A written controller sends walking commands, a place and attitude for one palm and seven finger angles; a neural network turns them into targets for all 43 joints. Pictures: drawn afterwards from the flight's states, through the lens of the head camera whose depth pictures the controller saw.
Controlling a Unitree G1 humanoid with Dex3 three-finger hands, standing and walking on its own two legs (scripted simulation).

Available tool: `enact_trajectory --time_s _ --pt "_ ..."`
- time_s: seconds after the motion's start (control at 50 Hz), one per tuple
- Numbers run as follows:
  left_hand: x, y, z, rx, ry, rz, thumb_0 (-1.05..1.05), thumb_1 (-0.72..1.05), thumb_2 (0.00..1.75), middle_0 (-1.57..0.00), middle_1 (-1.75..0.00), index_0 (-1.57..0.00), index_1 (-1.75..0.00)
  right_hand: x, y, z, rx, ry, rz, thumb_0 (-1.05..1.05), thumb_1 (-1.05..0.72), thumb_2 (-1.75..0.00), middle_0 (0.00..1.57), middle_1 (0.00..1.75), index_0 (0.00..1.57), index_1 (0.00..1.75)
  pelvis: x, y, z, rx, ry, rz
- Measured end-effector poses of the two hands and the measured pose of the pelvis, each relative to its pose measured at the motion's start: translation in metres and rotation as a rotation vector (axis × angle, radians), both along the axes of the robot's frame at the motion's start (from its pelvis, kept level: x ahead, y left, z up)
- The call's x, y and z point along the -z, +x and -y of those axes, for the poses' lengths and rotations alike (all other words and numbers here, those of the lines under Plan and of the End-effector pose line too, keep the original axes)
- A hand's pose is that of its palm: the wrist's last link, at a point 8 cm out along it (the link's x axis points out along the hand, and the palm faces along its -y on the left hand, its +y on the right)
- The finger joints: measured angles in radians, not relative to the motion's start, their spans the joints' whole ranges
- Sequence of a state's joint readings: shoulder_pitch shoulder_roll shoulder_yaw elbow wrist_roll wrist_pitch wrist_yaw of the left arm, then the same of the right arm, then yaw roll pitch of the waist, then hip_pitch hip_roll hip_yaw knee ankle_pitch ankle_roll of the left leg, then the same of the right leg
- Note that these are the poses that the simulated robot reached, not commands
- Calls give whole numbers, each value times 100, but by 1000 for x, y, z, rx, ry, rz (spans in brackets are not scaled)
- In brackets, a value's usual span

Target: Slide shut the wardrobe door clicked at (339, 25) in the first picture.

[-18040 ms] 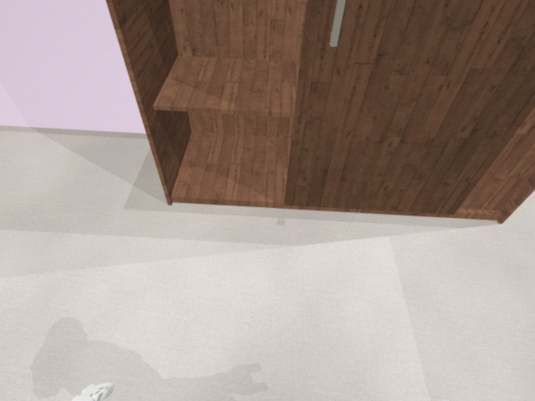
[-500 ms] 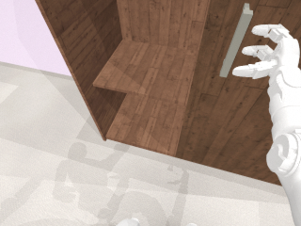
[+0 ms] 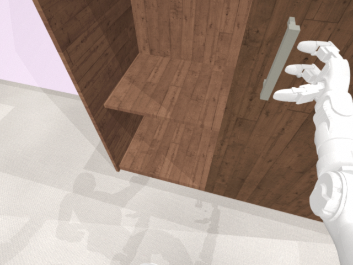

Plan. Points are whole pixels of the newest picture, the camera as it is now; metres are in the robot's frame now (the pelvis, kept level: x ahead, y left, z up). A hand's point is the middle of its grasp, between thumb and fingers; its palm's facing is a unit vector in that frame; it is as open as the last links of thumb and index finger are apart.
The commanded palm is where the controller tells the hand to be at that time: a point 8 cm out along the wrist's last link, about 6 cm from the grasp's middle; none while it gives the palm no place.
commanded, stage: move the hooked fingers beside the handle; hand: right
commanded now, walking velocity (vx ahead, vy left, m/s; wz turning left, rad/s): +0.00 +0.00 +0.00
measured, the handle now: (276, 62) +0.55 -0.11 +0.18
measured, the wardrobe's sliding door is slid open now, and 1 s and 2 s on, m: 0.54 0.55 0.55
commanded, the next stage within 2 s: feel for the door with the fingertips in 1.34 s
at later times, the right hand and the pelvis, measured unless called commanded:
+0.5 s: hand (304, 83) +0.50 -0.17 +0.18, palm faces +0.06 +1.00 +0.00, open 14.0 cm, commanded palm +0.46 -0.22 +0.17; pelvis +0.04 +0.01 +0.01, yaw -2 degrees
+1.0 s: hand (314, 86) +0.48 -0.18 +0.19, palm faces +0.05 +1.00 +0.01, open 14.0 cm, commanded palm +0.45 -0.23 +0.18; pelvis +0.05 +0.02 +0.01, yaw -2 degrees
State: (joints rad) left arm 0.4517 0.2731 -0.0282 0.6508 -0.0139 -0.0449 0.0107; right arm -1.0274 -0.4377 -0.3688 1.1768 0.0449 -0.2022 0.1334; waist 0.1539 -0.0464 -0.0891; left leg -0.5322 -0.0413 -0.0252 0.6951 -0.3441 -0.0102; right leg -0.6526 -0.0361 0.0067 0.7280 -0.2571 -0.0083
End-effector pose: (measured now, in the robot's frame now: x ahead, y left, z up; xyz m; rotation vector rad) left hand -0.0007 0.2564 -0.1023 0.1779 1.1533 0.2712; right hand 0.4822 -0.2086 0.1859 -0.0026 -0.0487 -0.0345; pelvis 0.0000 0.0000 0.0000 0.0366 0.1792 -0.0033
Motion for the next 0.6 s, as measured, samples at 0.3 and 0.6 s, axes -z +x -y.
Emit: enact_trajectory --time_s 0.3,0.6 --pt "-4 51 -5 33 -14 59 1 91 90 -20 -30 -21 -30 22 -18 26 62 -14 -14 -1 50 -30 33 120 33 121 -7 25 -4 5 -6 32" --pt "-9 125 -4 106 -39 189 1 91 90 -20 -30 -20 -30 9 -10 6 25 6 -28 -1 50 -30 30 120 30 120 -11 44 -9 21 -18 44"
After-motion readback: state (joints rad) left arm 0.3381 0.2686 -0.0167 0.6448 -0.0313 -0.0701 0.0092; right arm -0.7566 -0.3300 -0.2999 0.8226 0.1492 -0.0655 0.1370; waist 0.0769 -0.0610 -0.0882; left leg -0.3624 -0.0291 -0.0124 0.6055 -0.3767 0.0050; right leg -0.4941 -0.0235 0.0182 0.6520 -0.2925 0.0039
